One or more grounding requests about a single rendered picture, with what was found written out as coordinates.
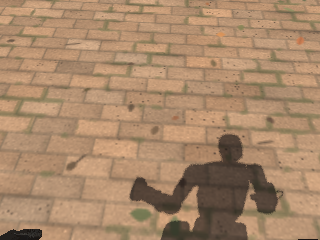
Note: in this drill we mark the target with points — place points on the robot left hand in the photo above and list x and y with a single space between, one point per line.
29 234

